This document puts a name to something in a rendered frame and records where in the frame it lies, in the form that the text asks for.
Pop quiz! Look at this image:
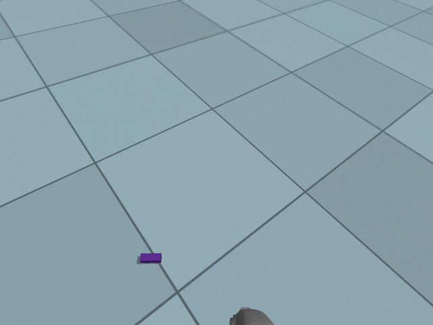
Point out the small box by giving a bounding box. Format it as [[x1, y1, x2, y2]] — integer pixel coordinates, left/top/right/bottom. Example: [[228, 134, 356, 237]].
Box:
[[140, 253, 162, 263]]

